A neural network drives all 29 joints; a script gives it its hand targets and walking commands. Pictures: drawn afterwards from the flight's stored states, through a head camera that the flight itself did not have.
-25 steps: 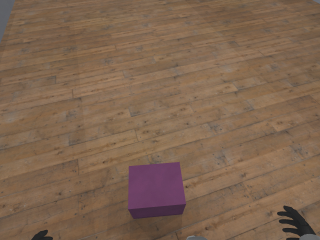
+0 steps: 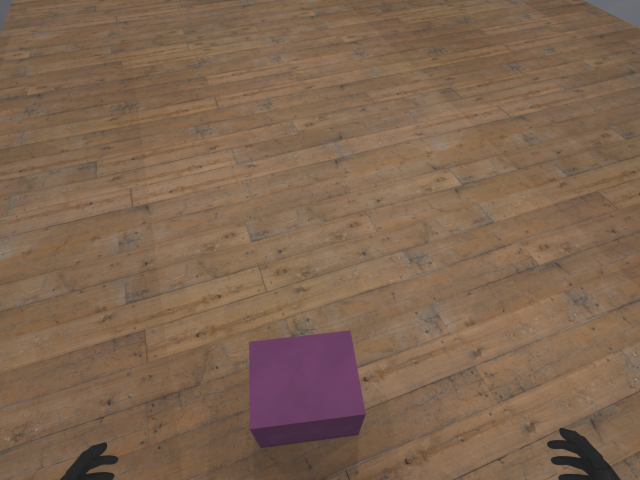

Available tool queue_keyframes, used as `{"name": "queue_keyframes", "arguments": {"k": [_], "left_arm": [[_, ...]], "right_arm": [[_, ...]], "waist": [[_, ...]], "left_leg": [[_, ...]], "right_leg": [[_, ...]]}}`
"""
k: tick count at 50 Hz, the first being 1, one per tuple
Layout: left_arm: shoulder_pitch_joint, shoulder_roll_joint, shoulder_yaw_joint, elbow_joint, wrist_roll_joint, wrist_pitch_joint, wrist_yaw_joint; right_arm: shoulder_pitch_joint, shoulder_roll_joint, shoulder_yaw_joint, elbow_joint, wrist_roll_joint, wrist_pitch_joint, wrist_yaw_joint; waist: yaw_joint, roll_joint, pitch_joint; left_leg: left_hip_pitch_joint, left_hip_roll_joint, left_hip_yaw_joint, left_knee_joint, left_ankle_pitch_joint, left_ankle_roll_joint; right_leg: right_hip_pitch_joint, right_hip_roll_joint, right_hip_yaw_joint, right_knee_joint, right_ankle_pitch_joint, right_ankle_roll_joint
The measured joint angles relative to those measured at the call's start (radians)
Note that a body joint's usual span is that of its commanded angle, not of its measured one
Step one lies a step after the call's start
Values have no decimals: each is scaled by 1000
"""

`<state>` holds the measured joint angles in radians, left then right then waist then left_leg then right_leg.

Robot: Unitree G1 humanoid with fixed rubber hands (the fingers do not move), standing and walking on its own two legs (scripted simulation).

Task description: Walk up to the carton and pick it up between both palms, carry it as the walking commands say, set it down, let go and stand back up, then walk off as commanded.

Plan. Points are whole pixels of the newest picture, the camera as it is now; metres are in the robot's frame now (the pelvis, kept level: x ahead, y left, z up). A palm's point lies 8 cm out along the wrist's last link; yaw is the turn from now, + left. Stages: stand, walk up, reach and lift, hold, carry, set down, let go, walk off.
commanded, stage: walk up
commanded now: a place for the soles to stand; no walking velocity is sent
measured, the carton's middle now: (305, 389) +0.43 +0.05 -0.65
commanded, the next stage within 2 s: reach and lift in 0.04 s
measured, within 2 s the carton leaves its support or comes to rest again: neither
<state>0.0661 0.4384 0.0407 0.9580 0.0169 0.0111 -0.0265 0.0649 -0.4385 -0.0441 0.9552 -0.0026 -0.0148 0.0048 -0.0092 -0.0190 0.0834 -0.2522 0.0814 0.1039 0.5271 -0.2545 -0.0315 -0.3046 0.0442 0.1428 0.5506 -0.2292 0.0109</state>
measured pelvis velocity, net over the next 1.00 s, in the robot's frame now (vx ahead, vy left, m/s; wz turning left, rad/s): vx -0.04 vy -0.01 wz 0.14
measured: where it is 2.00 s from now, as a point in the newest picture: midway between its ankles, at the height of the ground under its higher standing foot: outside the picture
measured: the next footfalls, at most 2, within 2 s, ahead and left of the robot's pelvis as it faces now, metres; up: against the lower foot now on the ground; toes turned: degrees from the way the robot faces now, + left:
none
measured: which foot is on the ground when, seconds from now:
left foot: down 0.00-1.00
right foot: down 0.00-1.00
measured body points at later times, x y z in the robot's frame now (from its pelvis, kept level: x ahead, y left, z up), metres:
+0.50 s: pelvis +0.02 +0.02 -0.03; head +0.13 +0.03 +0.40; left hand +0.23 +0.32 -0.13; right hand +0.26 -0.27 -0.12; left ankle +0.02 +0.14 -0.73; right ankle +0.04 -0.13 -0.73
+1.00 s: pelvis -0.04 -0.01 -0.08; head +0.18 +0.02 +0.31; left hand +0.32 +0.30 -0.17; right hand +0.37 -0.23 -0.17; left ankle +0.01 +0.14 -0.73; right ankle +0.04 -0.13 -0.73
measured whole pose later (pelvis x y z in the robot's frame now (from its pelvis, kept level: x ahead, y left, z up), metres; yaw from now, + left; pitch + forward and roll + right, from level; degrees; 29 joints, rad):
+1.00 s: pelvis -0.04 -0.01 -0.08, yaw +8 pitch +25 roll +0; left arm -0.63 0.37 0.20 0.76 -0.01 0.21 -0.08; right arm -0.58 -0.33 -0.22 0.72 0.07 0.20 0.03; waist -0.03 -0.01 0.06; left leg -1.14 0.02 -0.05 1.02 -0.33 -0.05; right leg -1.13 0.00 0.01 1.03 -0.35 0.02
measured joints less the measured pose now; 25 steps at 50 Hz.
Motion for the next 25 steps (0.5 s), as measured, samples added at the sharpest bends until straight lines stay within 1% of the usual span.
{"name": "queue_keyframes", "arguments": {"k": [2,6,8,10,13,17,25], "left_arm": [[2,0,0,-1,0,0,0],[7,-50,94,-221,48,68,-49],[4,-68,119,-295,65,103,-62],[6,-78,130,-348,69,133,-63],[7,-87,123,-393,67,162,-53],[-11,-106,96,-412,57,175,-31],[-129,-132,76,-366,21,158,7]], "right_arm": [[-3,0,-1,-4,0,1,0],[54,34,-96,-244,-46,80,32],[42,53,-117,-317,-65,110,44],[21,66,-126,-357,-73,133,52],[-11,83,-141,-372,-78,161,63],[-41,98,-159,-358,-60,174,76],[-90,98,-163,-340,-32,152,76]], "waist": [[1,1,1],[-19,8,59],[-24,6,101],[-29,5,128],[-33,7,136],[-36,19,115],[-25,28,2]], "left_leg": [[1,1,1,2,-3,0],[-26,-34,-60,25,2,0],[-24,-51,-77,25,6,4],[-30,-64,-87,35,3,9],[-59,-72,-95,70,-18,18],[-130,-74,-102,154,-69,24],[-350,-74,-104,310,-144,22]], "right_leg": [[1,2,1,1,-2,-1],[1,-32,-50,23,-24,8],[9,-49,-65,29,-31,12],[8,-61,-75,39,-39,17],[-11,-70,-83,62,-57,25],[-68,-71,-89,123,-97,35],[-290,-68,-87,281,-173,39]]}}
